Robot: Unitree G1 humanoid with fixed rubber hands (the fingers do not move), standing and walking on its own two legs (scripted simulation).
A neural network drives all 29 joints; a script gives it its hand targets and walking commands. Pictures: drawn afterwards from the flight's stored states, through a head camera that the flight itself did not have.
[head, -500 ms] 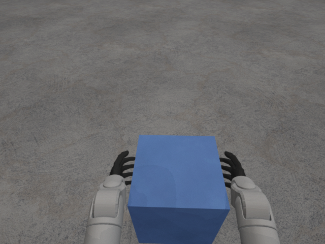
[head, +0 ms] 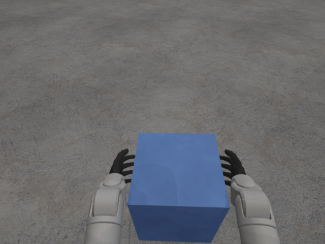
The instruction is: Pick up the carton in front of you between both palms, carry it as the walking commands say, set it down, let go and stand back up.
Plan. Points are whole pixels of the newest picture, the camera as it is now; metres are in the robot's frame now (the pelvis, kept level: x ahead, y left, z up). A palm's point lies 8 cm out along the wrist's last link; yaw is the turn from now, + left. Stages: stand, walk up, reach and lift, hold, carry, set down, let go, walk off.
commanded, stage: carry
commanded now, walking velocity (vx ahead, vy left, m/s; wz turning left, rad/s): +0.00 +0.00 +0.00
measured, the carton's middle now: (175, 189) +0.30 +0.00 -0.05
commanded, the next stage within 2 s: hold in 0.24 s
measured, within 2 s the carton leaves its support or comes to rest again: neither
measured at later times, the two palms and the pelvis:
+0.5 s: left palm (123, 183) +0.27 +0.13 +0.04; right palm (248, 190) +0.25 -0.17 +0.04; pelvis -0.01 +0.00 +0.01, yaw -3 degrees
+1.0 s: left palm (131, 173) +0.30 +0.12 +0.02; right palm (249, 192) +0.25 -0.18 +0.02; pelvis -0.07 +0.03 -0.02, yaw -6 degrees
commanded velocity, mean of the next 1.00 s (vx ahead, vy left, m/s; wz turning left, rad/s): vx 0.00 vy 0.00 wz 0.00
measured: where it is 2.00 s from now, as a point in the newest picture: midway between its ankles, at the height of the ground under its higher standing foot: outside the picture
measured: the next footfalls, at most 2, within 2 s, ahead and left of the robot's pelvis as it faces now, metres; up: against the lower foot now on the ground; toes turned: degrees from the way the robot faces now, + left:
none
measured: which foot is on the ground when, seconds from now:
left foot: down 0.00-1.00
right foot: down 0.00-1.00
